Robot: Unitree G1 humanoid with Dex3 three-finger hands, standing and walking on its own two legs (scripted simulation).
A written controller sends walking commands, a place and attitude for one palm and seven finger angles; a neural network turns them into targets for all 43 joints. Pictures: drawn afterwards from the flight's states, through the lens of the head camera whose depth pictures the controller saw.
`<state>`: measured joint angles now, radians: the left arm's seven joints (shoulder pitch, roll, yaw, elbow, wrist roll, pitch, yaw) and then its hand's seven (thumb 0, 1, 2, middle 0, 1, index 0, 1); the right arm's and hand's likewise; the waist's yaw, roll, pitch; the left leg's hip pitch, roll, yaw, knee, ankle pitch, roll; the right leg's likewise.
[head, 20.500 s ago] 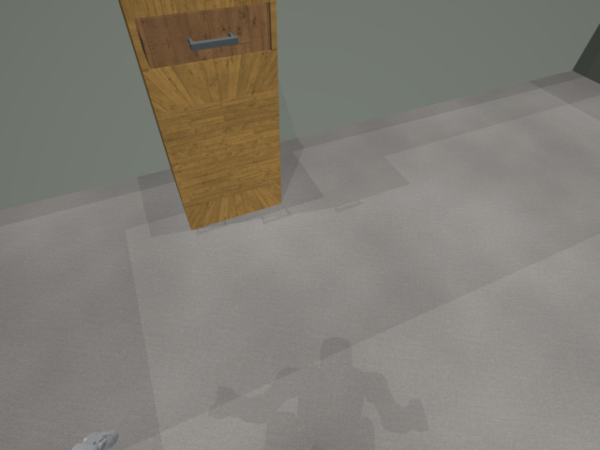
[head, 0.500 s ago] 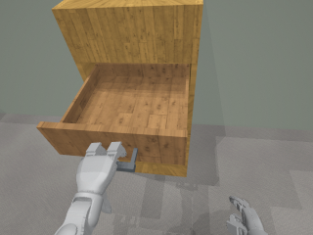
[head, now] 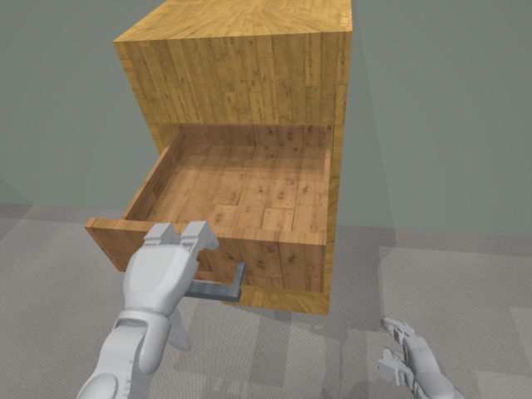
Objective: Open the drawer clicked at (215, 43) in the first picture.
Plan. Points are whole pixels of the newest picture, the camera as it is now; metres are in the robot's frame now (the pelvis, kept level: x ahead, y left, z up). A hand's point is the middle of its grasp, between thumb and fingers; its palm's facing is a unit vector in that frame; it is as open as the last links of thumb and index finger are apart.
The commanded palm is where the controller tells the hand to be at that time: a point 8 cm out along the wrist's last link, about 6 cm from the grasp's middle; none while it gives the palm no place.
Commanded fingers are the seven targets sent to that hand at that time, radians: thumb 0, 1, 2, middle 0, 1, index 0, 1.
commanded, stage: lift the hand off the handle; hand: left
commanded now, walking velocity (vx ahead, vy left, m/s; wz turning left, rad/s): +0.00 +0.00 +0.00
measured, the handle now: (200, 277) +0.28 +0.16 +0.04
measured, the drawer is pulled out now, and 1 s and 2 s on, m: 0.30 0.30 0.30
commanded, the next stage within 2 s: draw the hand back to the body in 0.74 s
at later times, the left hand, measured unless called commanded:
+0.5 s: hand (173, 245) +0.26 +0.16 +0.16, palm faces +0.17 -0.14 -0.97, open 13.9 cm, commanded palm +0.20 +0.17 +0.22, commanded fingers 0.00 -0.50 0.30 -0.30 -1.20 -0.30 -1.20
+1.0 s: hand (150, 243) +0.24 +0.18 +0.18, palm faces +0.18 -0.14 -0.97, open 13.9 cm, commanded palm +0.19 +0.19 +0.23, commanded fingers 0.00 -0.50 0.30 -0.30 -1.20 -0.30 -1.20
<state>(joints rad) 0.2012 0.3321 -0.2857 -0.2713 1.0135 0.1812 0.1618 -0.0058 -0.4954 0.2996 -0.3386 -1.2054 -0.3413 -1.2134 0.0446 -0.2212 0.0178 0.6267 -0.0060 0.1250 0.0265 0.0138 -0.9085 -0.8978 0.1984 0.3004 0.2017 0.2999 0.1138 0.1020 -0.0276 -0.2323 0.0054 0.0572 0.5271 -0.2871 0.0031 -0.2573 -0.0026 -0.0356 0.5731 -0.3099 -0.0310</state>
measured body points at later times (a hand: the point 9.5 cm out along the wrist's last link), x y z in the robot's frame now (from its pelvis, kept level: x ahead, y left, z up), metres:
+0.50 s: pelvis -0.01 +0.00 +0.01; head -0.02 -0.07 +0.45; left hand +0.24 +0.16 +0.21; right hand +0.23 -0.19 -0.09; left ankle +0.00 +0.12 -0.73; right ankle +0.00 -0.10 -0.73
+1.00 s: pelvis -0.02 +0.00 +0.01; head -0.03 -0.06 +0.45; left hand +0.23 +0.18 +0.23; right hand +0.23 -0.18 -0.08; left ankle +0.00 +0.12 -0.73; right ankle +0.00 -0.10 -0.73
